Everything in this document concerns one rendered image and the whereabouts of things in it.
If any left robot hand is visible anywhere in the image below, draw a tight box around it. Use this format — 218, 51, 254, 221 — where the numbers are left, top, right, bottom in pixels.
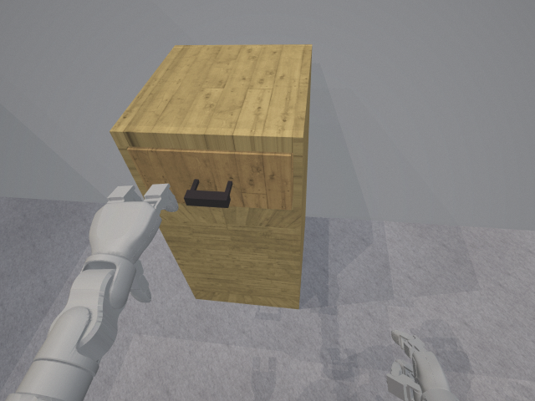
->
89, 184, 179, 302

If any drawer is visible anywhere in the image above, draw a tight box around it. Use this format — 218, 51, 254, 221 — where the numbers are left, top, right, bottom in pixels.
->
127, 146, 293, 210

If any cabinet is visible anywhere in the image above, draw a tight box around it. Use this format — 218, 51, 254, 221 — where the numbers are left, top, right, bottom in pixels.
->
110, 44, 312, 309

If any robot left forearm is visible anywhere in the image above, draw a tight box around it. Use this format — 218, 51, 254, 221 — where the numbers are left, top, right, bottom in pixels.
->
5, 253, 136, 401

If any handle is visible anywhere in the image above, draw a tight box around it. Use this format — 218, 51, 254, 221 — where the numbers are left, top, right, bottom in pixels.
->
184, 179, 232, 208

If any right robot hand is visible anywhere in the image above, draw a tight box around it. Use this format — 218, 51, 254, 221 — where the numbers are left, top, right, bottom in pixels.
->
386, 330, 451, 401

